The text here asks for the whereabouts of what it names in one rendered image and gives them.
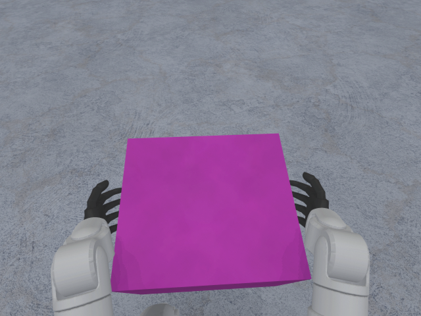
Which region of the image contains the robot right forearm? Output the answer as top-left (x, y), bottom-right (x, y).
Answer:
top-left (304, 208), bottom-right (370, 316)

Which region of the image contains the robot left forearm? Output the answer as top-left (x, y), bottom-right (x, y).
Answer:
top-left (51, 217), bottom-right (115, 316)

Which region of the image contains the carton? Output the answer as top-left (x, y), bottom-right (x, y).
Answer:
top-left (111, 134), bottom-right (311, 294)

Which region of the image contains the robot right hand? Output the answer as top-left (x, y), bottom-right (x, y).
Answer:
top-left (289, 172), bottom-right (329, 227)

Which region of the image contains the robot left hand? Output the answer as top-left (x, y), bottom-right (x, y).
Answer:
top-left (84, 180), bottom-right (122, 233)

